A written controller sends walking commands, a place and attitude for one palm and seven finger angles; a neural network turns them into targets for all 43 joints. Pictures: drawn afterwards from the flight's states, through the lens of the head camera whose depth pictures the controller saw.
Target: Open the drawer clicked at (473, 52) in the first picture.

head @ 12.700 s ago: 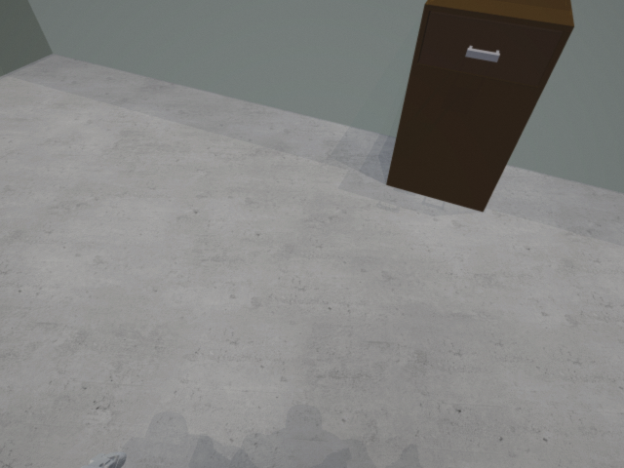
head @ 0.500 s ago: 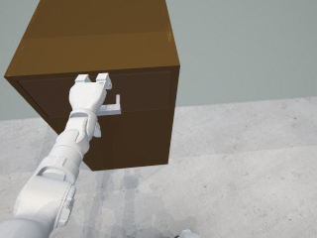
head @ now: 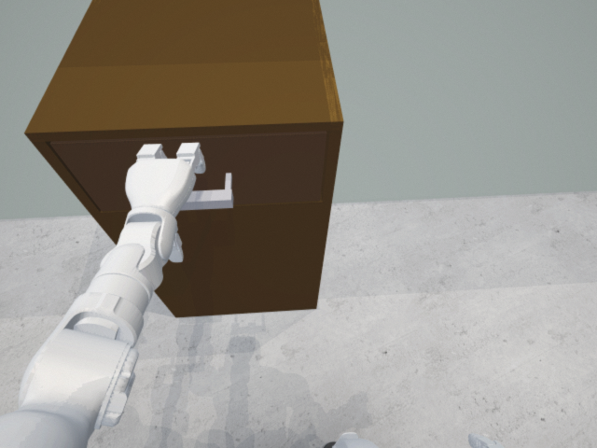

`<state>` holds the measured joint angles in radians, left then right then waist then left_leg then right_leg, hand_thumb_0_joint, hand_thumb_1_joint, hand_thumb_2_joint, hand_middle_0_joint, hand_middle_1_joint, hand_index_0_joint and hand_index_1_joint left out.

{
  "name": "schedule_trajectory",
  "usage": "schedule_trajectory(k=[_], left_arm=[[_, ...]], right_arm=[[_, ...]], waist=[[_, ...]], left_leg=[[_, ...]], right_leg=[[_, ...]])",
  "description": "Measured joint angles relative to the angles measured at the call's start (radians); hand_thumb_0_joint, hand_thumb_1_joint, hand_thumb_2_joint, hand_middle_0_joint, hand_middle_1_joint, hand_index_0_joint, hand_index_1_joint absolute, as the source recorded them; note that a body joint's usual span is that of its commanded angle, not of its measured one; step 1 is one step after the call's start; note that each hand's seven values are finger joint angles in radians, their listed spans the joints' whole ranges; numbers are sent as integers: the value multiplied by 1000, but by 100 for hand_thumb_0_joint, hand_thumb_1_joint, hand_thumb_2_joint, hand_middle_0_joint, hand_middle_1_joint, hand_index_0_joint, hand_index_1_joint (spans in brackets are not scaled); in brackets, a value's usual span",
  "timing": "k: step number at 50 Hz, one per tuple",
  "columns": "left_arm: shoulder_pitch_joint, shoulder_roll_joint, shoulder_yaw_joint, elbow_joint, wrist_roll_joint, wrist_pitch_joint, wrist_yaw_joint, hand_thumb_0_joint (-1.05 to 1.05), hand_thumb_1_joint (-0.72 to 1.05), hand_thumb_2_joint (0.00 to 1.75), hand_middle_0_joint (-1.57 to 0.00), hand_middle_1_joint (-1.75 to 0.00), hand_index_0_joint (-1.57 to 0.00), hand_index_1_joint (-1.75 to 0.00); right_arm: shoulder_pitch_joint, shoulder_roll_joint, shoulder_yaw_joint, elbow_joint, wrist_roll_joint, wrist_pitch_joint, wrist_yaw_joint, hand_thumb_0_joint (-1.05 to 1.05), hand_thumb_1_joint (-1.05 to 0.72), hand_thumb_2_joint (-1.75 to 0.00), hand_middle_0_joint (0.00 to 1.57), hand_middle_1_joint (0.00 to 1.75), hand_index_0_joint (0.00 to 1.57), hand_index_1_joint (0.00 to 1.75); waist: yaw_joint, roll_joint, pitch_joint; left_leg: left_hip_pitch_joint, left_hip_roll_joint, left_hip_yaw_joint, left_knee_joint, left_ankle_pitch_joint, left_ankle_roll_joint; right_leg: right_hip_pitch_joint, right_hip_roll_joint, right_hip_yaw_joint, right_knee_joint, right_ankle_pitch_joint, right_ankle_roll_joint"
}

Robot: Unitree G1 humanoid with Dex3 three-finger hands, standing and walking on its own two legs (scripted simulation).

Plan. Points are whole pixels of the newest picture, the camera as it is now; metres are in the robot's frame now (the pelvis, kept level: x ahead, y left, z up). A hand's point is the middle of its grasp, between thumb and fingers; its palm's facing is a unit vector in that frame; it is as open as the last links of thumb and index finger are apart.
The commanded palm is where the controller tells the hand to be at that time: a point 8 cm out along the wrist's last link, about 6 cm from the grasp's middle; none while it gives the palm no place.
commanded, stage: move the hooked fingers above the handle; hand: left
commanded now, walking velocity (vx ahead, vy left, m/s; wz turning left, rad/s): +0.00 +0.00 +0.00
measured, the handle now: (201, 190) +0.53 +0.16 -0.03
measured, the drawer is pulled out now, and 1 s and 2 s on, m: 0.00 0.00 0.00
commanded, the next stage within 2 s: none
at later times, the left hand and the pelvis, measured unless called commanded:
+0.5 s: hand (188, 188) +0.49 +0.16 +0.03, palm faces +0.09 -0.02 -1.00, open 13.9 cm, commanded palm +0.45 +0.20 +0.08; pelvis +0.01 +0.01 +0.00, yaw -2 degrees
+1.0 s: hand (174, 194) +0.47 +0.18 +0.03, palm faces +0.07 +0.00 -1.00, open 13.9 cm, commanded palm +0.45 +0.19 +0.08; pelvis +0.00 +0.00 +0.00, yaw +0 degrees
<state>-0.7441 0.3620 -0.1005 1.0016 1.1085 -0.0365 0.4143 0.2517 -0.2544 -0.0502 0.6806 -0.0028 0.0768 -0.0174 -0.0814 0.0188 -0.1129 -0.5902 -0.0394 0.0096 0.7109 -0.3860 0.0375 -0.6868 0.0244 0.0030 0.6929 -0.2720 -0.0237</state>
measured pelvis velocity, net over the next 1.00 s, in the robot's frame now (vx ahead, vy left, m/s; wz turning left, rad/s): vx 0.00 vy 0.00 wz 0.00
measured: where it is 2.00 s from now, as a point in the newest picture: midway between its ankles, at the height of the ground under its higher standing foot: outside the picture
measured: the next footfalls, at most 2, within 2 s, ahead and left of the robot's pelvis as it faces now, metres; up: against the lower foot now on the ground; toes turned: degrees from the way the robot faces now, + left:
none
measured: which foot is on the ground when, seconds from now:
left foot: down 0.00-1.00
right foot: down 0.00-1.00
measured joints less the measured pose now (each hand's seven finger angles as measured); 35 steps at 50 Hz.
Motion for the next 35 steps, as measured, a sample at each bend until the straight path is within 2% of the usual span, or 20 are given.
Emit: schedule_trajectory(k=[4, 8, 11, 14, 17, 19, 22, 23, 25, 28, 30, 32, 35], left_arm=[[-39, 35, 34, 56, -5, 66, 8, 0, -49, 30, -32, -120, -31, -120], [-46, 60, 17, 87, -41, 99, -56, 0, -49, 30, -32, -120, -31, -120], [-26, 48, -27, 55, -67, 66, -113, 0, -49, 30, -32, -120, -31, -120], [8, 13, -55, -14, -67, -12, -131, 0, -49, 30, -32, -120, -31, -120], [32, -21, -29, -56, -31, -81, -84, 0, -49, 30, -32, -120, -32, -120], [28, -30, -2, -55, -4, -83, -23, 0, -49, 30, -32, -120, -32, -120], [8, -23, 43, -32, 18, -29, 54, 0, -49, 30, -33, -121, -32, -120], [5, -24, 38, -26, 19, -12, 70, 0, -49, 30, -36, -123, -32, -120], [-6, -36, 27, -2, 18, 59, 80, 0, -49, 30, -38, -126, -31, -120], [-7, -36, 48, 35, -12, 140, 42, 0, -49, 30, -38, -126, -31, -121], [0, -22, 54, 45, -36, 170, -3, 0, -49, 30, -37, -125, -32, -121], [15, -3, 49, 38, -52, 167, -51, 0, -49, 30, -36, -124, -32, -121], [44, 19, 4, -9, -58, 115, -110, 0, -49, 30, -34, -122, -32, -120]], right_arm=[[0, 2, 4, -6, 0, 3, 4, 1, -90, -90, 20, 30, 20, 30], [34, 4, 3, -2, 8, 9, 2, 1, -90, -90, 20, 30, 20, 30], [70, 7, -4, 10, 6, 8, 0, 1, -90, -90, 20, 30, 20, 30], [100, 10, -13, 24, -3, 8, -1, 1, -90, -90, 20, 30, 20, 30], [103, 10, -13, 36, -13, 14, 3, 1, -90, -90, 20, 30, 20, 30], [94, 11, -11, 39, -20, 18, 12, 1, -90, -90, 20, 30, 20, 30], [67, 11, -4, 37, -27, 30, 26, 1, -90, -90, 20, 30, 20, 30], [60, 11, -3, 36, -26, 35, 29, 1, -90, -90, 20, 30, 20, 30], [45, 11, 0, 33, -19, 45, 35, 1, -90, -90, 20, 30, 20, 30], [24, 17, 11, 24, -6, 64, 30, 1, -90, -90, 20, 30, 20, 30], [19, 24, 15, 13, 5, 68, 19, 1, -90, -90, 20, 30, 20, 30], [23, 29, 16, 1, 12, 64, 6, 1, -90, -90, 20, 30, 20, 30], [38, 27, 9, -12, 14, 46, -8, 1, -90, -90, 20, 30, 20, 30]], waist=[[-10, 7, 3], [-6, 19, 2], [2, 24, -1], [8, 25, -11], [2, 23, -24], [-8, 23, -30], [-16, 27, -29], [-14, 31, -27], [-8, 39, -24], [-2, 43, -18], [2, 42, -14], [6, 37, -10], [19, 27, -9]], left_leg=[[-19, 3, 12, 1, 2, 1], [-16, 6, 15, -11, 4, 3], [-9, 4, 8, -14, 1, 5], [-7, 1, -1, -6, -8, 6], [-14, 0, 1, 12, -23, 7], [-26, 1, 6, 26, -32, 8], [-38, 4, 20, 36, -38, 9], [-38, 5, 25, 33, -37, 9], [-30, 6, 34, 21, -30, 10], [-2, 7, 47, -15, -14, 11], [23, 7, 49, -40, -3, 10], [44, 8, 44, -59, 6, 9], [62, 7, 25, -68, 12, 5]], right_leg=[[-23, 5, 12, 1, 6, 2], [-20, 7, 15, -13, 11, 5], [-9, 5, 8, -20, 7, 6], [-3, 1, 0, -14, -5, 8], [-11, 1, 1, 4, -19, 8], [-25, 2, 6, 21, -27, 8], [-45, 6, 19, 35, -29, 9], [-47, 8, 24, 34, -27, 11], [-43, 10, 33, 24, -19, 12], [-23, 12, 47, -1, -4, 13], [-2, 14, 50, -21, 5, 13], [21, 13, 46, -39, 11, 11], [49, 10, 27, -55, 14, 6]])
